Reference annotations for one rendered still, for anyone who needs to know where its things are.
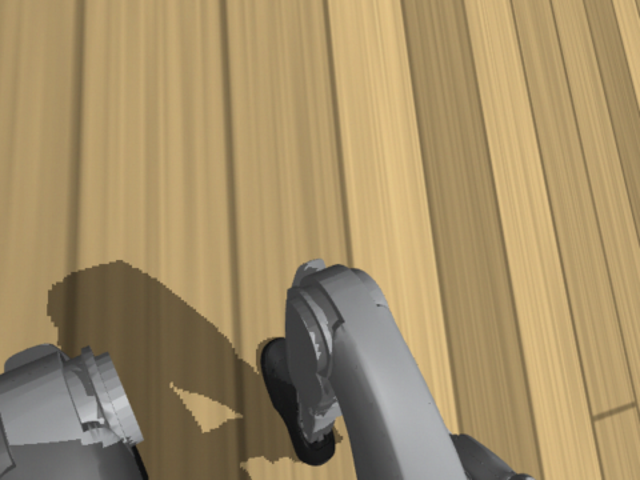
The left robot foot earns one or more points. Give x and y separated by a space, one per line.
140 463

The right robot foot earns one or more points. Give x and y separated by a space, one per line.
283 395

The right robot hand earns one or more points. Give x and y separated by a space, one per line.
479 463

